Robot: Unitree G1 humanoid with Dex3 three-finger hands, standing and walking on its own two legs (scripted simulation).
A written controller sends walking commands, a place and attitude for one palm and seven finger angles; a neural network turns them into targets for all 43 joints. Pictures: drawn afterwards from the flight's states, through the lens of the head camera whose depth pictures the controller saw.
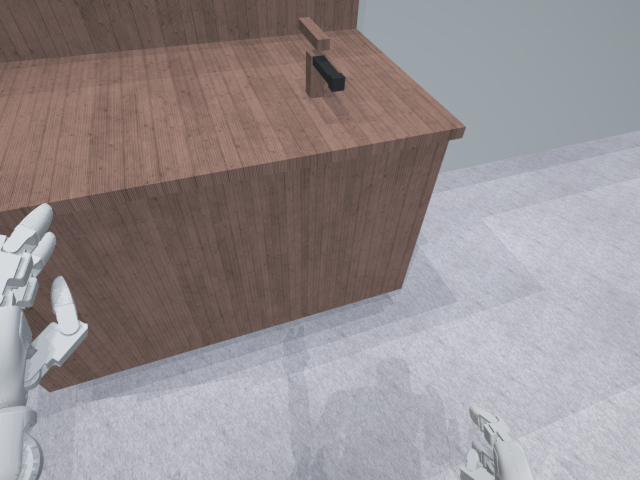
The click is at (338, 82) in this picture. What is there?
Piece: tap's lever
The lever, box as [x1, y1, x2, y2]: [328, 73, 344, 91]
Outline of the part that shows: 329,74 329,88 332,91 342,90 344,86 343,75 341,73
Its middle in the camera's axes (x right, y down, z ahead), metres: +0.03 -0.33 +0.82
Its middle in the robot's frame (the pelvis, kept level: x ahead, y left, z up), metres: +0.85 +0.03 +0.10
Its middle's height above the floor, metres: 0.87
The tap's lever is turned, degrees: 0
